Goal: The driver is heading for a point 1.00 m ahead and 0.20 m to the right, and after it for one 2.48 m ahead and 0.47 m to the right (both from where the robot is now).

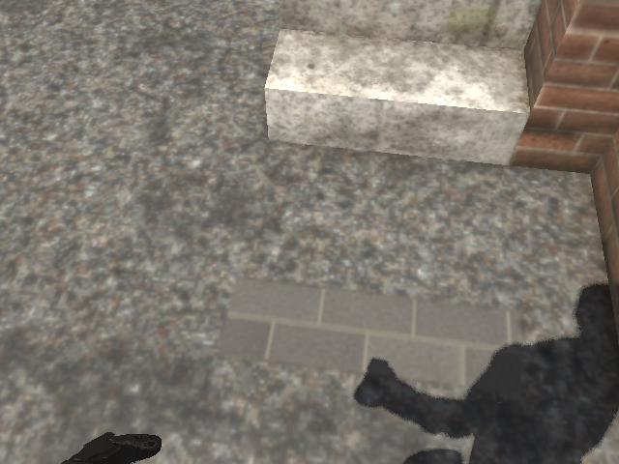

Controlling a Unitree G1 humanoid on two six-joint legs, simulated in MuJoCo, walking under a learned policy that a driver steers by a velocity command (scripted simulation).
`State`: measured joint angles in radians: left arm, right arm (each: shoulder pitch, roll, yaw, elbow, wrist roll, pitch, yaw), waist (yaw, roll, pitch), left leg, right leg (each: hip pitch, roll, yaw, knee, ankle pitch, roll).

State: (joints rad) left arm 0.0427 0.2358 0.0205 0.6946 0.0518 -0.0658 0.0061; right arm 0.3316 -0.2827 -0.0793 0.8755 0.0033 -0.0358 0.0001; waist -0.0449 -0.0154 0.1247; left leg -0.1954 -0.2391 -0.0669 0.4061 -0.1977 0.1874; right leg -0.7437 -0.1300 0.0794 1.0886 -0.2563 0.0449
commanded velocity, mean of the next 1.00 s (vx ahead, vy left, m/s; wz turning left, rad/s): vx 0.07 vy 0.00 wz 0.09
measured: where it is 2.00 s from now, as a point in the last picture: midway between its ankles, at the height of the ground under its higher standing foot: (356, 353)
